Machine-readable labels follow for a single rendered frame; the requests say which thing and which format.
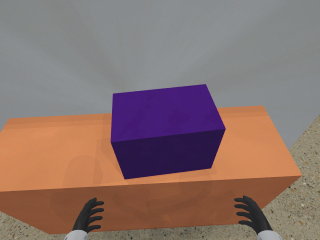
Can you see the pedestal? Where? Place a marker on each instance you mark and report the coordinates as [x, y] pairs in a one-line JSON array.
[[51, 166]]

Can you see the robot right forearm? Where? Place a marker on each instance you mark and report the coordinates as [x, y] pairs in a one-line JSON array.
[[268, 235]]

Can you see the carton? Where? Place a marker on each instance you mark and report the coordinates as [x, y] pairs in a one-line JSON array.
[[165, 131]]

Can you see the robot left forearm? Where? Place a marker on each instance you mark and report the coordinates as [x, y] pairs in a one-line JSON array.
[[77, 235]]

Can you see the left robot hand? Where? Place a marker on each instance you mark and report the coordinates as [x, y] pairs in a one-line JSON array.
[[83, 220]]

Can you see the right robot hand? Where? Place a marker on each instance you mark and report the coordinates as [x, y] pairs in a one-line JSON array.
[[258, 221]]

